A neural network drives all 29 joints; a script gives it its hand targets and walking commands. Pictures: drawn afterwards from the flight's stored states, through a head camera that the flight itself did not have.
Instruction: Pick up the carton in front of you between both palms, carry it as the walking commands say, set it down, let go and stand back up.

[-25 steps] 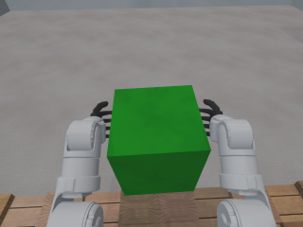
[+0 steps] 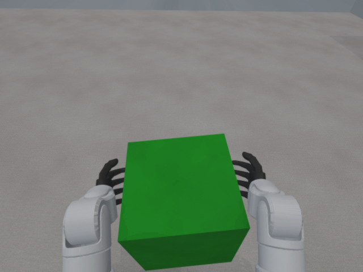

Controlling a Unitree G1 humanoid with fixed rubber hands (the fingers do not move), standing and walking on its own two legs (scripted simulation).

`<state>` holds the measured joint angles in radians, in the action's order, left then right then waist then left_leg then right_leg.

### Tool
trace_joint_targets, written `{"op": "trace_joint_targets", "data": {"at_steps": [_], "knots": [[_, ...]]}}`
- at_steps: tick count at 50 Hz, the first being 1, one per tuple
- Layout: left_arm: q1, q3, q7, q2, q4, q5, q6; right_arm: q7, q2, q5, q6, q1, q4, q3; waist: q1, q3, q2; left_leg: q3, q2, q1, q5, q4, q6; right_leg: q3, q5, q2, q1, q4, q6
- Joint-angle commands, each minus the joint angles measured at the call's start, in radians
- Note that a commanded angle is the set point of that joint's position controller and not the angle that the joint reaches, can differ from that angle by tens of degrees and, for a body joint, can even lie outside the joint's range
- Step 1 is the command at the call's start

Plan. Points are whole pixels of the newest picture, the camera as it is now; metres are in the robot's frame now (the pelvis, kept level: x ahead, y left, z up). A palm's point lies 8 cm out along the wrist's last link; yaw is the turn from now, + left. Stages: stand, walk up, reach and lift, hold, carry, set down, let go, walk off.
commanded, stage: carry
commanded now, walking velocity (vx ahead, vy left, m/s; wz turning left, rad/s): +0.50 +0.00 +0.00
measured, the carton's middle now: (182, 205) +0.29 +0.00 +0.00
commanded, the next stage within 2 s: none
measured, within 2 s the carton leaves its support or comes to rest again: neither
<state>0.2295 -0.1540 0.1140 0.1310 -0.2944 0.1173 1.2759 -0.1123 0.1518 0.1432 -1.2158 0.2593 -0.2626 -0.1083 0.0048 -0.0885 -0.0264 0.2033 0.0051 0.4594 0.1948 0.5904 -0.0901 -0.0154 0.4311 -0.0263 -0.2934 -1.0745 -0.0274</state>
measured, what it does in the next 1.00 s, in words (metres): goes down: right foot 0.05 m lower, then left foot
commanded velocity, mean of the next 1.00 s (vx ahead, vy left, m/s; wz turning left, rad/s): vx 0.50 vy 0.00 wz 0.00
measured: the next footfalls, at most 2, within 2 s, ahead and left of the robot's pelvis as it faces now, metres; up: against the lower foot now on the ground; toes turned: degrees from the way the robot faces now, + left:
right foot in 0.44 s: +0.43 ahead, -0.14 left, -0.05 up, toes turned -7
left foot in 0.90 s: +0.76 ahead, +0.00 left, -0.05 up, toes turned +6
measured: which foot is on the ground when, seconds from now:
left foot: down 0.00-0.46, up 0.48-0.88, down 0.90-1.00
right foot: up 0.00-0.42, down 0.44-0.92, up 0.94-1.00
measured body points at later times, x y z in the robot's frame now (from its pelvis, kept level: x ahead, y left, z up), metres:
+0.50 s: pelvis +0.31 -0.06 -0.04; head +0.30 -0.08 +0.41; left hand +0.66 +0.10 +0.08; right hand +0.68 -0.20 +0.08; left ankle +0.11 +0.08 -0.67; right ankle +0.39 -0.13 -0.77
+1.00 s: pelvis +0.64 -0.06 -0.04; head +0.71 -0.05 +0.40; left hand +1.02 +0.08 +0.04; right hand +1.01 -0.22 +0.05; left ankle +0.72 -0.01 -0.77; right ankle +0.47 -0.16 -0.66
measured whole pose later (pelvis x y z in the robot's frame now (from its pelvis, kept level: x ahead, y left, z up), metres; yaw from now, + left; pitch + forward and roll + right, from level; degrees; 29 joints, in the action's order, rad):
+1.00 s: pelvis +0.64 -0.06 -0.04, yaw -1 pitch +5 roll +0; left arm 0.66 -0.21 0.17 0.02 0.03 0.08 1.23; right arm -0.17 0.09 0.12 -1.13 0.65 0.00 -0.22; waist 0.03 0.07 -0.01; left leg 0.16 -0.02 0.48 0.15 0.54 -0.11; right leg -0.02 0.46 0.03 -0.36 -1.21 -0.03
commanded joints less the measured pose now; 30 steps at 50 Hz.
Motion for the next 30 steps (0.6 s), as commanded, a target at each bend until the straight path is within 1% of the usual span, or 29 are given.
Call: {"op": "trace_joint_targets", "data": {"at_steps": [1, 2, 3, 5, 6, 9, 10, 11, 12, 14, 15, 16, 17, 18, 19, 20, 21, 22, 23, 24, 25, 26, 27, 28, 29, 30], "knots": [[0.569, 0.725, -0.297, 0.908, -0.097, -0.448, -0.015, 0.268, 0.967, -0.443, -0.029, 0.421, -0.029, 0.677, 0.011, -0.315, 0.046, -0.502, 0.339, -0.53, -0.235, -0.286, -0.127, 0.048, -0.043, -0.063, -0.375, -0.103, -0.005], [0.555, 0.721, -0.293, 0.919, -0.086, -0.434, -0.021, 0.274, 0.982, -0.453, -0.027, 0.426, -0.027, 0.685, 0.005, -0.303, 0.068, -0.437, 0.315, -0.479, -0.2, -0.317, -0.096, 0.041, -0.071, -0.082, -0.341, -0.024, 0.004], [0.539, 0.723, -0.288, 0.927, -0.08, -0.419, -0.027, 0.281, 0.99, -0.458, -0.024, 0.42, -0.019, 0.691, 0.004, -0.299, 0.099, -0.387, 0.301, -0.456, -0.184, -0.336, -0.079, 0.017, -0.087, -0.076, -0.312, 0.042, 0.012], [0.499, 0.729, -0.283, 0.96, -0.05, -0.404, -0.04, 0.292, 0.992, -0.462, -0.019, 0.4, -0.012, 0.693, 0.006, -0.272, 0.133, -0.322, 0.278, -0.431, -0.132, -0.375, -0.084, -0.02, -0.119, -0.068, -0.297, 0.165, 0.031], [0.485, 0.732, -0.28, 0.97, -0.046, -0.397, -0.048, 0.298, 0.993, -0.464, -0.015, 0.391, -0.01, 0.696, 0.008, -0.252, 0.133, -0.298, 0.273, -0.432, -0.108, -0.393, -0.087, -0.032, -0.139, -0.069, -0.308, 0.244, 0.041], [0.584, 0.753, -0.268, 0.924, -0.054, -0.405, -0.062, 0.301, 0.935, -0.486, -0.004, 0.492, -0.01, 0.714, 0.009, -0.21, 0.149, -0.204, 0.234, -0.412, -0.137, -0.392, -0.07, -0.081, -0.284, -0.053, -0.279, 0.409, 0.043], [0.626, 0.754, -0.262, 0.894, -0.048, -0.409, -0.062, 0.296, 0.905, -0.485, -0.001, 0.524, 0.003, 0.712, 0.009, -0.21, 0.152, -0.183, 0.231, -0.414, -0.169, -0.383, -0.066, -0.092, -0.36, -0.053, -0.267, 0.412, 0.038], [0.669, 0.754, -0.257, 0.867, -0.033, -0.413, -0.062, 0.289, 0.872, -0.48, 0.003, 0.554, 0.028, 0.703, 0.011, -0.201, 0.154, -0.165, 0.226, -0.417, -0.18, -0.376, -0.063, -0.098, -0.391, -0.052, -0.262, 0.437, 0.034], [0.713, 0.746, -0.253, 0.841, -0.005, -0.417, -0.062, 0.28, 0.84, -0.474, 0.006, 0.59, 0.059, 0.692, 0.017, -0.186, 0.15, -0.166, 0.225, -0.454, -0.196, -0.355, -0.064, -0.079, -0.473, -0.061, -0.302, 0.447, 0.03], [0.779, 0.719, -0.245, 0.8, 0.068, -0.431, -0.063, 0.261, 0.792, -0.456, 0.013, 0.651, 0.137, 0.658, 0.029, -0.155, 0.146, -0.161, 0.234, -0.484, -0.202, -0.32, -0.061, -0.064, -0.503, -0.07, -0.325, 0.493, 0.018], [0.806, 0.699, -0.241, 0.785, 0.108, -0.437, -0.065, 0.252, 0.776, -0.449, 0.015, 0.679, 0.174, 0.637, 0.031, -0.133, 0.134, -0.15, 0.227, -0.474, -0.156, -0.302, -0.049, -0.043, -0.544, -0.076, -0.309, 0.547, 0.015], [0.838, 0.678, -0.238, 0.778, 0.143, -0.441, -0.067, 0.244, 0.767, -0.444, 0.018, 0.707, 0.21, 0.615, 0.035, -0.123, 0.124, -0.148, 0.227, -0.471, -0.142, -0.279, -0.042, -0.055, -0.567, -0.066, -0.286, 0.569, 0.012], [0.872, 0.654, -0.236, 0.775, 0.18, -0.444, -0.069, 0.237, 0.765, -0.442, 0.021, 0.739, 0.245, 0.594, 0.037, -0.114, 0.129, -0.152, 0.228, -0.473, -0.151, -0.252, -0.035, -0.06, -0.557, -0.067, -0.264, 0.591, 0.007], [0.903, 0.629, -0.235, 0.778, 0.217, -0.448, -0.072, 0.232, 0.771, -0.443, 0.023, 0.769, 0.275, 0.576, 0.034, -0.115, 0.136, -0.152, 0.228, -0.486, -0.187, -0.213, -0.028, -0.069, -0.554, -0.069, -0.239, 0.61, -0.001], [0.932, 0.601, -0.235, 0.782, 0.257, -0.449, -0.074, 0.229, 0.783, -0.447, 0.026, 0.804, 0.305, 0.559, 0.023, -0.126, 0.139, -0.143, 0.22, -0.501, -0.259, -0.155, -0.018, -0.096, -0.531, -0.059, -0.197, 0.628, -0.008], [0.949, 0.573, -0.237, 0.791, 0.304, -0.45, -0.079, 0.226, 0.802, -0.451, 0.028, 0.844, 0.333, 0.545, -0.008, -0.159, 0.123, -0.113, 0.194, -0.493, -0.373, -0.044, 0.005, -0.139, -0.52, -0.031, -0.083, 0.66, -0.011], [0.95, 0.546, -0.239, 0.798, 0.355, -0.45, -0.085, 0.224, 0.824, -0.455, 0.03, 0.875, 0.361, 0.535, -0.052, -0.232, 0.061, -0.056, 0.137, -0.456, -0.414, 0.164, 0.04, -0.199, -0.485, 0.02, 0.112, 0.688, -0.007], [0.976, 0.517, -0.243, 0.81, 0.389, -0.447, -0.092, 0.222, 0.834, -0.464, 0.032, 0.919, 0.387, 0.521, -0.086, -0.311, -0.013, -0.037, 0.104, -0.295, -0.213, 0.408, 0.064, -0.148, -0.419, -0.031, 0.33, 0.615, 0.013], [1.007, 0.487, -0.242, 0.808, 0.423, -0.452, -0.095, 0.223, 0.857, -0.468, 0.03, 0.956, 0.412, 0.502, -0.067, -0.317, -0.21, -0.078, 0.034, -0.045, 0.323, 0.619, 0.067, 0.071, -0.714, -0.202, 0.481, 0.471, 0.02], [1.074, 0.476, -0.238, 0.8, 0.426, -0.454, -0.105, 0.219, 0.901, -0.479, 0.025, 0.99, 0.437, 0.492, -0.057, -0.416, -0.362, -0.143, -0.064, 0.241, 0.4, 0.822, 0.08, 0.448, -0.532, -0.341, 0.66, 0.585, -0.164], [1.136, 0.483, -0.241, 0.855, 0.405, -0.483, -0.112, 0.214, 0.921, -0.487, 0.03, 1.035, 0.425, 0.49, -0.07, -0.405, -0.294, -0.179, -0.018, 0.34, 0.389, 0.855, 0.061, 0.553, -0.29, -0.379, 0.618, 0.701, -0.196], [1.203, 0.486, -0.249, 0.915, 0.369, -0.508, -0.118, 0.211, 0.963, -0.498, 0.033, 1.083, 0.419, 0.491, -0.056, -0.366, -0.165, -0.201, 0.02, 0.331, 0.327, 0.831, 0.049, 0.477, -0.297, -0.337, 0.532, 0.701, -0.176], [1.275, 0.502, -0.253, 0.947, 0.315, -0.529, -0.125, 0.21, 0.995, -0.512, 0.041, 1.117, 0.398, 0.487, -0.047, -0.36, -0.099, -0.203, 0.038, 0.312, 0.282, 0.781, 0.048, 0.404, -0.368, -0.316, 0.472, 0.688, -0.166], [1.32, 0.51, -0.253, 0.988, 0.284, -0.546, -0.127, 0.207, 1.035, -0.525, 0.042, 1.133, 0.386, 0.492, -0.049, -0.37, -0.077, -0.218, 0.067, 0.266, 0.224, 0.726, 0.044, 0.331, -0.413, -0.3, 0.414, 0.682, -0.161], [1.345, 0.511, -0.252, 1.013, 0.256, -0.556, -0.13, 0.203, 1.063, -0.534, 0.044, 1.142, 0.369, 0.495, -0.042, -0.388, -0.086, -0.213, 0.077, 0.236, 0.19, 0.702, 0.048, 0.272, -0.417, -0.28, 0.384, 0.693, -0.157], [1.354, 0.512, -0.251, 1.035, 0.241, -0.559, -0.131, 0.199, 1.084, -0.538, 0.045, 1.142, 0.356, 0.499, -0.044, -0.407, -0.102, -0.2, 0.077, 0.256, 0.128, 0.703, 0.046, 0.214, -0.48, -0.254, 0.402, 0.671, -0.153]]}}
